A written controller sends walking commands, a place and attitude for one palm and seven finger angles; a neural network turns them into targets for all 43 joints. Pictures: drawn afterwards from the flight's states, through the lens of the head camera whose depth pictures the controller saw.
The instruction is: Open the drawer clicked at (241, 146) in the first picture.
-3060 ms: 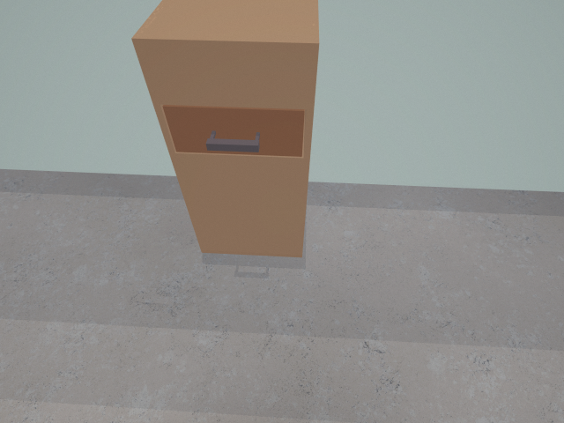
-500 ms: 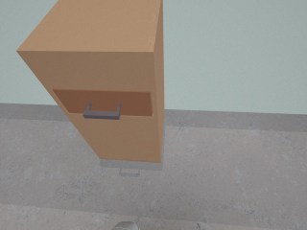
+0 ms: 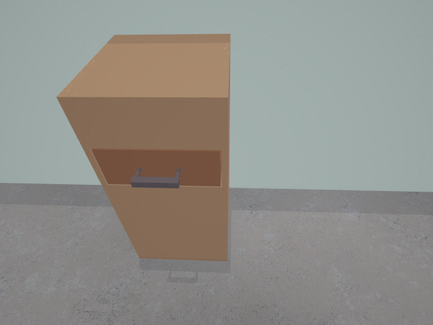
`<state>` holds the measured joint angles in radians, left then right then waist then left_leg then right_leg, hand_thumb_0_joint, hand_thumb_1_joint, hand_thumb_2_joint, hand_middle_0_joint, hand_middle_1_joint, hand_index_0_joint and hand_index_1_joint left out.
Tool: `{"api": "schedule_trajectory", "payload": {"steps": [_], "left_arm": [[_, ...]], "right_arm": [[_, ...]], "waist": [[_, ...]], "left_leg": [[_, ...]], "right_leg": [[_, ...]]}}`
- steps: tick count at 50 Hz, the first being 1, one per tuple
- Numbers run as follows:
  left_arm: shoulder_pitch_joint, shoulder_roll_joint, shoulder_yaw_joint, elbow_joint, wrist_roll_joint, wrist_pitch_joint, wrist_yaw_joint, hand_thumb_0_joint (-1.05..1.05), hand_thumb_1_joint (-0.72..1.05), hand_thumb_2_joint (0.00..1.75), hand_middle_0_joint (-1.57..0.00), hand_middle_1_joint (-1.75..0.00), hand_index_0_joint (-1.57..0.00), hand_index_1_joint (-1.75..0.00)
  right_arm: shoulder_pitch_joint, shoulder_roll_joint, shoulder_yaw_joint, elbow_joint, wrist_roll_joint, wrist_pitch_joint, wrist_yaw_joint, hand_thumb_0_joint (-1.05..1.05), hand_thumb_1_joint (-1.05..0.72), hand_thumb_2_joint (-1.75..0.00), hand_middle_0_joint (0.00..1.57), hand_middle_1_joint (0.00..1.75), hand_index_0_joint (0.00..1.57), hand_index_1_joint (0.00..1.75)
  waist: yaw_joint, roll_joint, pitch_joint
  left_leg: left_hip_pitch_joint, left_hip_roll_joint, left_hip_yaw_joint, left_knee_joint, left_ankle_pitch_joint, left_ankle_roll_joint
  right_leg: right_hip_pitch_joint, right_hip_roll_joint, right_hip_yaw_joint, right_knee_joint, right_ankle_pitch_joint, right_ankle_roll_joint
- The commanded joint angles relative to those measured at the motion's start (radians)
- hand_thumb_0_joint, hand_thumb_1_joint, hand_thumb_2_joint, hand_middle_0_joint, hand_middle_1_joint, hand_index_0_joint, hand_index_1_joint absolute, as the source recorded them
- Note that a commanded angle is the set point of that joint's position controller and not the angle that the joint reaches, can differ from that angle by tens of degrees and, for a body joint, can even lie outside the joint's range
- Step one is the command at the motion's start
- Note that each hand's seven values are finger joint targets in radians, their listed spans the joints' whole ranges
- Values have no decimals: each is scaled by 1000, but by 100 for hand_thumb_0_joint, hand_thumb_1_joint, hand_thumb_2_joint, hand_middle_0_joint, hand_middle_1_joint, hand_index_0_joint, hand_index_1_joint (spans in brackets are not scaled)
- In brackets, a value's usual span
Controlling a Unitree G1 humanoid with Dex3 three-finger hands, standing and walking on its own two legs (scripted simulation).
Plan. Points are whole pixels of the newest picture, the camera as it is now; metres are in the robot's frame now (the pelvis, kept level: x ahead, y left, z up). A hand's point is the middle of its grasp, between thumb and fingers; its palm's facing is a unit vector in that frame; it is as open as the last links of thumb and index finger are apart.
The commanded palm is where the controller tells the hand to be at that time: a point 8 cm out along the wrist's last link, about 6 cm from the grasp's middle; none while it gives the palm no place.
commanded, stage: come to a stop and stand still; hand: left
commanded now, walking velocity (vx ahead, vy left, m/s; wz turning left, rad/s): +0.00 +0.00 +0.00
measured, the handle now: (157, 176) +0.56 +0.22 -0.12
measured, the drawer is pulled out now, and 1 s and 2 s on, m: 0.00 0.00 0.00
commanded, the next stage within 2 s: look again from close up in 0.34 s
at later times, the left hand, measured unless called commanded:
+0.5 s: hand out of the picture +0.01 +0.20 -0.16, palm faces -0.01 -0.97 -0.26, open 7.4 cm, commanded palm none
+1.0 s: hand out of the picture +0.01 +0.16 -0.16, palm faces +0.02 -0.98 -0.20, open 7.4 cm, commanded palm none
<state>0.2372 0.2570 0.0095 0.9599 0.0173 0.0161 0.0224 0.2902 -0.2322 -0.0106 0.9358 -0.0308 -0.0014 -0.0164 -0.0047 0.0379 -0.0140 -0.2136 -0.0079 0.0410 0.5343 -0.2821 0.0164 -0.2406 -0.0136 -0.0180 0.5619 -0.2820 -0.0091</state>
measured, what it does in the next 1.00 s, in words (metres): stands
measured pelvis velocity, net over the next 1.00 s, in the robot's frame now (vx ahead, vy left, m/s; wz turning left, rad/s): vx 0.00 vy -0.01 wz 0.00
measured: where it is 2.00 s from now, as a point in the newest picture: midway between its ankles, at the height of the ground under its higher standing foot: outside the picture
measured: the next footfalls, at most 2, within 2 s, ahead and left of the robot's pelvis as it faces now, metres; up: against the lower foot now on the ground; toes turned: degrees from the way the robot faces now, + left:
none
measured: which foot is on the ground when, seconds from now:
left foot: down 0.00-1.00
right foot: down 0.00-1.00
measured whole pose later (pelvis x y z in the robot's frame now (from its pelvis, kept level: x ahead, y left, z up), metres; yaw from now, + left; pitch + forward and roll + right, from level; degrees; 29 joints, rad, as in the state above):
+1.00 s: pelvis +0.00 -0.01 +0.01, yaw +0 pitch -1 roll +0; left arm 0.29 0.15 -0.01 1.11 0.01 -0.01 0.04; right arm 0.28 -0.15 0.00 1.11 -0.02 0.00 -0.02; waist -0.01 0.01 0.01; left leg -0.17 0.01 0.03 0.41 -0.22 0.00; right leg -0.18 0.01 -0.03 0.42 -0.21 -0.02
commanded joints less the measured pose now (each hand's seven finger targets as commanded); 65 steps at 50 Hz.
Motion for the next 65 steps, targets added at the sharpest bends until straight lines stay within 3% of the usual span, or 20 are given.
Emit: {"api": "schedule_trajectory", "payload": {"steps": [1,9,21,36,52,53,54,55,56,57,58,59,60,61,62,63,64,65], "left_arm": [[-13,158,30,-54,-3,-24,0,0,90,90,-20,-30,-20,-30],[-24,159,24,-19,-1,-24,-4,0,90,90,-20,-30,-20,-30],[0,127,12,64,-6,-38,-1,0,90,90,-20,-30,-20,-30],[67,49,-1,111,-7,-40,12,0,90,90,-20,-30,-20,-30],[118,-2,0,118,-6,-38,18,0,90,90,-20,-30,-20,-30],[121,-6,0,119,-6,-38,18,0,90,90,-20,-30,-20,-30],[187,0,-3,150,4,-61,55,0,90,90,-20,-30,-20,-30],[-633,276,-61,-1336,128,-248,42,0,88,89,-20,-32,-20,-32],[-168,274,27,-1077,159,-182,142,0,85,88,-20,-33,-20,-33],[112,65,-83,-966,155,-32,196,0,83,87,-21,-34,-21,-34],[131,-43,-163,-912,210,-1,198,0,81,86,-21,-36,-21,-36],[15,27,-163,-1025,286,-21,228,0,78,85,-21,-37,-21,-37],[63,45,-155,-994,401,-28,261,0,76,84,-21,-39,-21,-39],[125,31,-172,-925,514,-24,288,0,74,83,-21,-40,-21,-40],[185,41,-154,-911,616,-27,315,0,71,82,-21,-42,-21,-42],[286,50,-130,-922,719,-35,349,0,69,81,-22,-43,-22,-43],[421,10,-160,-894,794,-37,373,0,67,80,-22,-45,-22,-45],[471,4,-158,-872,860,-44,389,0,64,79,-22,-47,-22,-47]], "right_arm": [[-16,-181,-40,-50,6,-34,-7,0,-90,-90,20,30,20,30],[-13,-192,-37,4,6,-30,-1,0,-90,-90,20,30,20,30],[4,-162,-25,84,14,-29,-4,0,-90,-90,20,30,20,30],[23,-79,-12,131,17,-20,-10,0,-90,-90,20,30,20,30],[66,-22,-7,156,20,-18,-16,0,-90,-90,20,30,20,30],[71,-19,-7,156,19,-19,-17,0,-90,-90,20,30,20,30],[-49,-27,1,93,23,-32,-4,0,-90,-90,20,30,20,30],[-81,-164,22,-271,87,-165,-62,0,-90,-90,20,30,20,30],[-140,-138,-3,-216,63,-259,-105,0,-90,-90,20,30,20,30],[-144,-79,-12,-230,98,-295,-106,0,-90,-90,20,30,20,30],[-120,-86,-8,-212,101,-309,-104,0,-90,-90,20,30,20,30],[-166,-129,-14,-284,81,-320,-96,0,-90,-90,20,30,20,30],[-153,-143,-22,-292,45,-315,-85,0,-90,-90,20,30,20,30],[-146,-139,-29,-329,23,-300,-72,0,-90,-90,20,30,20,30],[-155,-140,-48,-386,13,-277,-53,0,-90,-90,20,30,20,30],[-176,-132,-62,-429,-9,-245,-31,0,-90,-90,20,30,20,30],[-208,-128,-65,-470,-22,-208,-11,0,-90,-90,20,30,20,30],[-226,-126,-66,-490,-29,-164,10,0,-90,-90,20,30,20,30]], "waist": [[11,-33,74],[7,-33,76],[-7,-33,40],[-5,-44,53],[0,-39,94],[0,-41,84],[50,-62,131],[-62,196,-352],[36,282,-324],[24,197,-147],[-10,71,-49],[-33,-9,78],[-30,-82,23],[-24,-160,24],[8,-138,-17],[48,-174,-89],[80,-221,-51],[92,-261,-23]], "left_leg": [[-104,118,-152,-207,-20,38],[-104,120,-159,-264,-124,28],[-6,106,-115,-226,32,10],[28,104,-90,-205,128,0],[3,106,-84,-208,110,-3],[5,106,-84,-207,121,-2],[-68,115,-29,-2,111,-28],[220,7,-11,-170,192,31],[193,12,5,-135,198,21],[21,17,-19,-167,48,-5],[-26,20,-21,-147,-6,7],[-98,7,-64,-110,-67,14],[-130,1,-60,-65,-99,18],[-180,-10,-64,-17,-108,14],[-197,-29,-54,16,-101,4],[-205,-32,-42,39,-83,-5],[-260,-36,-35,58,-75,-7],[-304,-37,-33,78,-59,-7]], "right_leg": [[1,-67,85,-130,11,-28],[5,-73,91,-175,-36,-20],[5,-93,115,-240,11,-20],[18,-92,99,-256,83,-13],[16,-83,87,-246,92,-11],[23,-82,89,-242,105,-11],[6,-141,137,-211,412,-3],[85,-18,179,-131,258,-32],[59,6,52,-53,97,-58],[-38,26,14,-56,-4,-44],[-80,30,-12,-60,-1,-25],[-188,33,22,-59,-71,-25],[-245,30,14,-42,-160,-24],[-301,35,18,-29,-230,-27],[-299,33,49,-28,-274,-34],[-286,43,51,-8,-290,-45],[-301,48,66,-4,-289,-54],[-310,45,86,5,-256,-61]]}}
